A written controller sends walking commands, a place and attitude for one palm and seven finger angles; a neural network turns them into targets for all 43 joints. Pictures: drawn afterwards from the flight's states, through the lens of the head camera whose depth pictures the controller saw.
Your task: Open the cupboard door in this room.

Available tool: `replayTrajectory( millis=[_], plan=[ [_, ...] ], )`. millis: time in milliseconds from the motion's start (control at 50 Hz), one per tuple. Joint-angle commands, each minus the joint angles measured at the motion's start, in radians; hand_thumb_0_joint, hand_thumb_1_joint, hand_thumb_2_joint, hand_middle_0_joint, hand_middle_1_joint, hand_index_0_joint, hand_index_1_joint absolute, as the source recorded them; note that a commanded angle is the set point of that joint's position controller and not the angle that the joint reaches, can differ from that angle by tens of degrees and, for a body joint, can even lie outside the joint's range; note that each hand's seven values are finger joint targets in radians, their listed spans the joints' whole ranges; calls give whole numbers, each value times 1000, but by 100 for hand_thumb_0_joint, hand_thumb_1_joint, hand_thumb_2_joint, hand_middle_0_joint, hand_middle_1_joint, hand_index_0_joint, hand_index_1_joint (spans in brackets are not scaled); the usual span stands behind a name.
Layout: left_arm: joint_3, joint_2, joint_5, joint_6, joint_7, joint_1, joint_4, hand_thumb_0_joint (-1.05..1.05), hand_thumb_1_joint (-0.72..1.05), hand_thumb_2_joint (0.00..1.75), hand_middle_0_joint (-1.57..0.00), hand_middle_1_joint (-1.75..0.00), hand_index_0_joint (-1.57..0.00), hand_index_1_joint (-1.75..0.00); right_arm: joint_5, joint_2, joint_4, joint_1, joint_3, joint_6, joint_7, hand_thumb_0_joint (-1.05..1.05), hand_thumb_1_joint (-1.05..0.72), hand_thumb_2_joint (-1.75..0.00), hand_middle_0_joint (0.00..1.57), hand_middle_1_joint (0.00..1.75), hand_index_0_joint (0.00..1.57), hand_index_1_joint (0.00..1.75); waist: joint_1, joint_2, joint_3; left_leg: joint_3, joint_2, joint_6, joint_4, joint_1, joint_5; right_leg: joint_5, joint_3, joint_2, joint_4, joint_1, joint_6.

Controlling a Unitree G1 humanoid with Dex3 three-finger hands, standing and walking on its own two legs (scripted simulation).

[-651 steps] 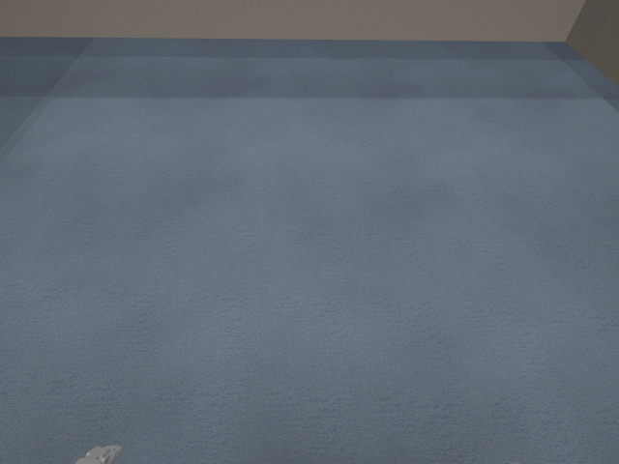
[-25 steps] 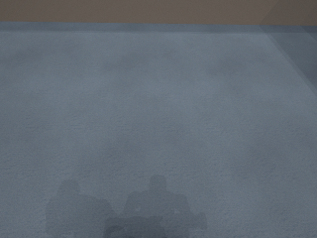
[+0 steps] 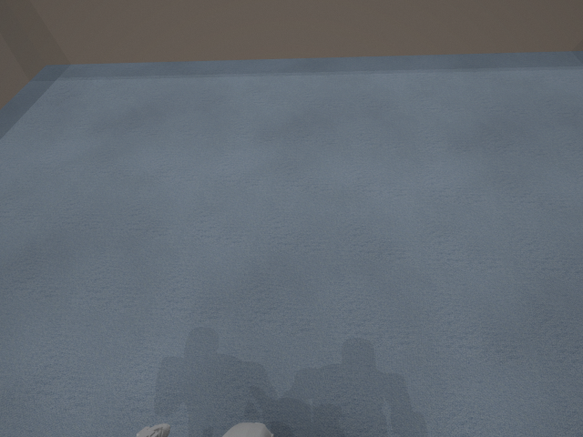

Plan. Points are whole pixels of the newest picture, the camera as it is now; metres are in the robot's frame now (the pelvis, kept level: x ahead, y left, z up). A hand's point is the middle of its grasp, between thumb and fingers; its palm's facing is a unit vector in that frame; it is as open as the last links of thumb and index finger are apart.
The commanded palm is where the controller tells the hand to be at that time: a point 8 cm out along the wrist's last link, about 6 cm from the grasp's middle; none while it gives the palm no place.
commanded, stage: turn or walk to find it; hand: left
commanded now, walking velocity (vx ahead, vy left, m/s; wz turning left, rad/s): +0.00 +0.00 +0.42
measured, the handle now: out of the picture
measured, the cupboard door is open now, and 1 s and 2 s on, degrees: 0 0 0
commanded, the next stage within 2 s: none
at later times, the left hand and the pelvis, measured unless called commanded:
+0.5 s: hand out of the picture -0.04 +0.25 -0.18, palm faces +0.27 -0.93 -0.24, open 7.4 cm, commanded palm none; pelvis -0.02 +0.03 +0.00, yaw +13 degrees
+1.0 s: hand out of the picture -0.05 +0.18 -0.15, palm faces +0.44 -0.86 -0.26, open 7.4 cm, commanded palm none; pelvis -0.03 -0.02 +0.00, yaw +27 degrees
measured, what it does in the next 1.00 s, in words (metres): steps on the spot, turning left: left foot, then right foot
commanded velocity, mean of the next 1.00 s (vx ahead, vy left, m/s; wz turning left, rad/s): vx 0.00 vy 0.00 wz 0.42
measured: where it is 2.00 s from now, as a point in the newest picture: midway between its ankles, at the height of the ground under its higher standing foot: outside the picture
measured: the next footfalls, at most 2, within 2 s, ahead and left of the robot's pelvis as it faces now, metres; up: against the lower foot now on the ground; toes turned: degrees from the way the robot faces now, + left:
left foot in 0.36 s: -0.01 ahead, +0.15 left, +0.00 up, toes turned +15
right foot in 0.78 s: +0.05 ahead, -0.10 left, +0.00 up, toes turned +16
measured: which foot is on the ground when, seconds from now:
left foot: up 0.00-0.34, down 0.36-0.78, up 0.80-1.00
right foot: down 0.00-0.36, up 0.38-0.76, down 0.78-1.00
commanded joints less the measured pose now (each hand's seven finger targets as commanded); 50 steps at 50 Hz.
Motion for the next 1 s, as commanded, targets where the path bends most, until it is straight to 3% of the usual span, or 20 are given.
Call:
replayTrajectory(
  millis=[0,180,240,280,300,320,340,360,400,420,460,620,700,720,740,760,780,820,860,980],
  plan=[
    [47,182,-1,-18,23,-18,-61,0,90,90,-20,-30,-20,-30,-7,-67,-50,30,-23,-14,12,0,-90,-90,20,30,20,30,-12,-206,-34,14,60,-30,217,-96,81,284,140,-257,-255,48,-74],
    [62,236,8,-11,20,126,8,0,90,90,-20,-30,-20,-30,5,-39,-60,-79,6,-26,7,0,-90,-90,20,30,20,30,69,-239,-82,114,70,-42,-131,-18,-17,564,72,-303,-176,204,-111],
    [70,251,9,-4,20,109,18,0,90,90,-20,-30,-20,-30,9,-40,-61,-63,11,-35,3,0,-90,-90,20,30,20,30,57,-254,-99,141,69,-26,-261,58,-6,547,67,-321,-142,181,-111],
    [72,249,5,1,19,87,21,0,90,90,-20,-30,-20,-30,7,-45,-50,-17,11,-43,2,0,-90,-90,20,30,20,30,25,-228,-107,162,68,-16,-430,161,108,479,27,-306,-83,134,-65],
    [70,241,-4,7,16,77,20,0,90,90,-20,-30,-20,-30,5,-66,-39,20,7,-51,3,0,-90,-90,20,30,20,30,-2,-170,-124,151,80,-5,-568,274,243,402,-13,-282,-8,65,-18],
    [67,196,-12,15,13,89,3,0,90,90,-20,-30,-20,-30,-2,-144,-39,54,-10,-63,2,0,-90,-90,20,30,20,30,-19,38,-157,-53,230,54,-652,409,424,170,-69,-187,163,-97,48],
    [44,133,-13,21,8,63,-35,0,90,90,-20,-30,-20,-30,-5,-230,-40,90,-28,-60,-4,0,-90,-90,20,30,20,30,-37,269,-118,-287,437,173,-679,437,753,-319,-67,-76,346,-294,105],
    [38,151,-3,36,16,-9,-46,0,90,90,-20,-30,-20,-30,-5,-231,-20,119,-28,-56,-12,0,-90,-90,20,30,20,30,-65,204,-109,-278,452,219,-683,346,687,-344,29,-73,461,-261,96],
    [50,155,-9,37,8,-37,-26,0,90,90,-20,-30,-20,-30,-8,-183,-39,29,-15,-56,-27,0,-90,-90,20,30,20,30,-30,172,-42,-221,364,212,-681,281,599,-227,85,-72,547,-300,96],
    [52,153,-7,35,2,-11,-9,0,90,90,-20,-30,-20,-30,-8,-161,-52,-16,-5,-59,-28,0,-90,-90,20,30,20,30,-3,135,-43,-167,318,192,-672,279,611,-167,85,-65,552,-288,99],
    [49,152,-7,31,-4,25,9,0,90,90,-20,-30,-20,-30,-3,-154,-61,-30,-2,-67,-27,0,-90,-90,20,30,20,30,8,102,-80,-115,283,179,-660,316,663,-125,78,-54,531,-272,109],
    [38,127,-13,26,3,-28,-36,0,90,90,-20,-30,-20,-30,-10,-168,-66,9,-25,-54,-20,0,-90,-90,20,30,20,30,-23,101,-98,-194,270,197,-626,320,679,-159,67,-5,255,-176,113],
    [42,138,-17,11,7,68,-19,0,90,90,-20,-30,-20,-30,-7,-163,-85,-30,-31,-47,-15,0,-90,-90,20,30,20,30,24,108,-124,-212,220,155,-560,215,621,8,42,25,-22,24,102],
    [46,154,-14,3,10,101,-11,0,90,90,-20,-30,-20,-30,-1,-148,-89,-32,-30,-47,-13,0,-90,-90,20,30,20,30,41,68,-132,-198,182,117,-513,154,533,103,50,3,-156,119,97],
    [57,213,-4,-7,16,121,-9,0,90,90,-20,-30,-20,-30,7,-100,-98,-16,-24,-49,-8,0,-90,-90,20,30,20,30,47,-86,-146,-123,108,60,-400,15,337,129,180,-141,-238,247,59],
    [72,294,9,-12,21,121,-20,0,90,90,-20,-30,-20,-30,8,-44,-127,-26,-13,-49,-2,0,-90,-90,20,30,20,30,56,-320,-110,23,-25,-4,-197,-138,-45,264,403,-375,-272,265,-54],
    [77,287,-2,-12,22,114,-29,0,90,90,-20,-30,-20,-30,-3,-98,-120,-45,-28,-30,-7,0,-90,-90,20,30,20,30,70,-316,-95,-24,11,1,0,-101,-129,210,424,-435,-306,106,-121],
    [63,231,-2,-9,22,12,-50,0,90,90,-20,-30,-20,-30,-6,-90,-88,-38,-33,-17,3,0,-90,-90,20,30,20,30,17,-201,-4,-30,41,0,194,-112,-26,138,312,-341,-303,-2,-114],
    [51,189,-1,-11,23,-45,-65,0,90,90,-20,-30,-20,-30,-6,-70,-57,23,-28,-14,12,0,-90,-90,20,30,20,30,-20,-187,-21,5,57,-18,218,-97,56,220,163,-273,-263,14,-77],
    [57,220,7,-11,21,59,-27,0,90,90,-20,-30,-20,-30,-3,-56,-61,-36,-13,-12,12,0,-90,-90,20,30,20,30,35,-221,-25,72,71,-42,31,-54,17,292,108,-290,-251,87,-93]
  ],
)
